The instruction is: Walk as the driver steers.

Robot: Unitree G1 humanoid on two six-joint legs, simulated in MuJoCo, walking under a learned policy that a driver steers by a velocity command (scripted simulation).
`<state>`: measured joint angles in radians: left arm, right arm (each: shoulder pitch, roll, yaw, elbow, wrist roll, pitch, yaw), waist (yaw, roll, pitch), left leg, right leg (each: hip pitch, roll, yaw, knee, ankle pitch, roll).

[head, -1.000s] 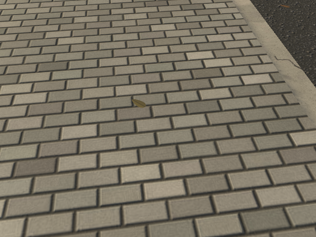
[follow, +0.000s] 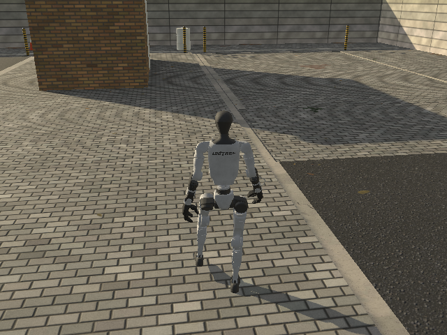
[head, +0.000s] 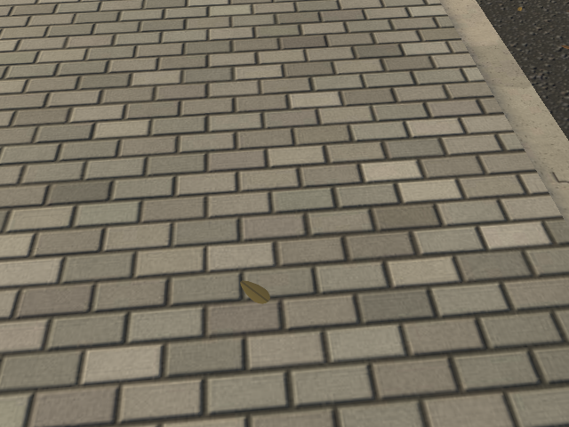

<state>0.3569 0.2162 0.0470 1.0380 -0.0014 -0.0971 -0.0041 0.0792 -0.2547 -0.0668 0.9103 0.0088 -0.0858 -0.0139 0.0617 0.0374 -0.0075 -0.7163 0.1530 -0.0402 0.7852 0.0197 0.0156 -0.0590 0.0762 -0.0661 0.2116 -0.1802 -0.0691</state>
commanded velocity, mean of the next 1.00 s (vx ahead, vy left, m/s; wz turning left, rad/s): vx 0.50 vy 0.00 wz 0.00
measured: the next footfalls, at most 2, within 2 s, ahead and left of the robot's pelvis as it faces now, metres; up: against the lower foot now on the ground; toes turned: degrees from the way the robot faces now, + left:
left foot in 0.20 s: +0.31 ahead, +0.16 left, +0.00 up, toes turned +3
right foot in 0.76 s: +0.63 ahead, -0.08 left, +0.00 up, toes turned -3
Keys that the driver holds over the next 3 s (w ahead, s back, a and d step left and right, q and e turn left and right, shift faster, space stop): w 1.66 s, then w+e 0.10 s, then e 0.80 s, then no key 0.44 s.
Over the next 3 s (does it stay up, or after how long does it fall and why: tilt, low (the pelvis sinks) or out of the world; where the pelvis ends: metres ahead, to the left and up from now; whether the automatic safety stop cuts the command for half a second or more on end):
stays up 1.22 -0.01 -0.01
